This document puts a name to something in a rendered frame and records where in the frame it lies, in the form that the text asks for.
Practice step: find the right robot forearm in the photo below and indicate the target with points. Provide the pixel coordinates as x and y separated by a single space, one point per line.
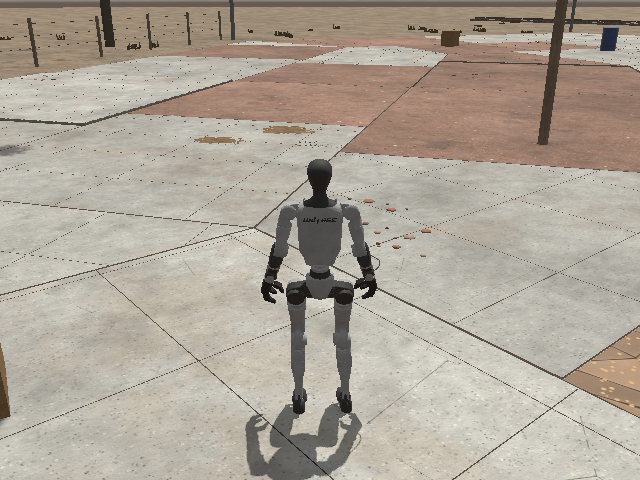
366 265

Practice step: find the right robot thigh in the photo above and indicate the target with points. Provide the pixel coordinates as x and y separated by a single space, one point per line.
343 299

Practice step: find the left robot forearm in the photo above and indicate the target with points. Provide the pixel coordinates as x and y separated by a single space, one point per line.
273 267

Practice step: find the robot right upper arm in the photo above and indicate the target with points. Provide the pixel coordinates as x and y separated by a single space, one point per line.
351 212

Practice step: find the robot head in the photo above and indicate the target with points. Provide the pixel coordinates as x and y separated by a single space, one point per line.
319 173

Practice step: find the robot right hand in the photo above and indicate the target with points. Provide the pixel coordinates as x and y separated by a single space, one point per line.
364 284

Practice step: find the robot left hand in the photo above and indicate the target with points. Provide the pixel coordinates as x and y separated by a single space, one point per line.
267 287

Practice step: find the robot left upper arm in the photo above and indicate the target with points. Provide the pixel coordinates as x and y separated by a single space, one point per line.
288 212

